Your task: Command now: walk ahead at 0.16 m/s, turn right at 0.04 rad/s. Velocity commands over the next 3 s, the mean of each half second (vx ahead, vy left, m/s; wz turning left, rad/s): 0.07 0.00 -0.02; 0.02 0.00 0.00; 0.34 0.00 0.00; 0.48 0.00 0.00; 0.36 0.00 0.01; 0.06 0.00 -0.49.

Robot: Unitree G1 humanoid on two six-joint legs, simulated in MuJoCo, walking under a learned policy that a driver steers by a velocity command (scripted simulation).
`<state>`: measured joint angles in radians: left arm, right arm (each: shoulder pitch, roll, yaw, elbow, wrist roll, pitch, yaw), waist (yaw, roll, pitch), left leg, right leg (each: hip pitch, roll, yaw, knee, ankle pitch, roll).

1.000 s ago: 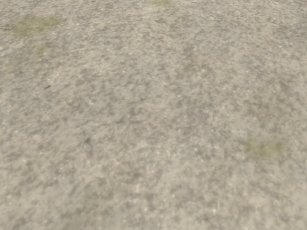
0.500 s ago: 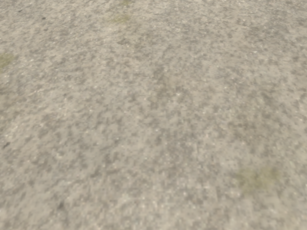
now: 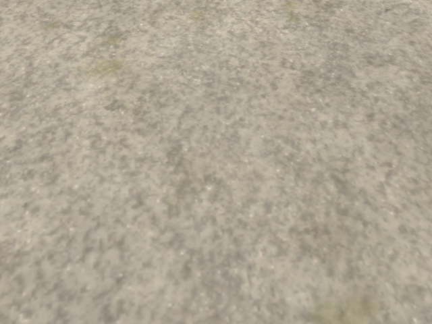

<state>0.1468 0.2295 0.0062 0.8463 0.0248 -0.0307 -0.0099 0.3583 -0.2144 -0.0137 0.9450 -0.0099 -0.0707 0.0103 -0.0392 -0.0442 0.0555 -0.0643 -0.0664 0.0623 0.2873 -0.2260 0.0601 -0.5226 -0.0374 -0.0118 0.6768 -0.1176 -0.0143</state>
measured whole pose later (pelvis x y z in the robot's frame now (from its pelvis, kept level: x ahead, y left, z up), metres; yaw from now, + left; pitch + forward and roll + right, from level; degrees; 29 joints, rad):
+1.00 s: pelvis +0.09 +0.01 +0.00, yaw +0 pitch -2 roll +0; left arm 0.29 0.15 0.00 1.16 0.01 0.00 0.03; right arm 0.33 -0.14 0.01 1.13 -0.01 -0.01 -0.04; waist 0.01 0.00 0.01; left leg -0.10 -0.02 0.01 0.40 -0.28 0.03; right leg -0.22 0.01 -0.03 0.41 -0.16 -0.02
